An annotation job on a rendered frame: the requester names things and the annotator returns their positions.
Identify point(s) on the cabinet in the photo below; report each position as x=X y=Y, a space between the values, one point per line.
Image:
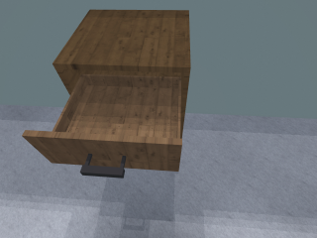
x=129 y=42

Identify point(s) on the drawer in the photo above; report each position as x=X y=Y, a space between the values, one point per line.
x=111 y=116

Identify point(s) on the handle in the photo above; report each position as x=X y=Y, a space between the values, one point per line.
x=101 y=171

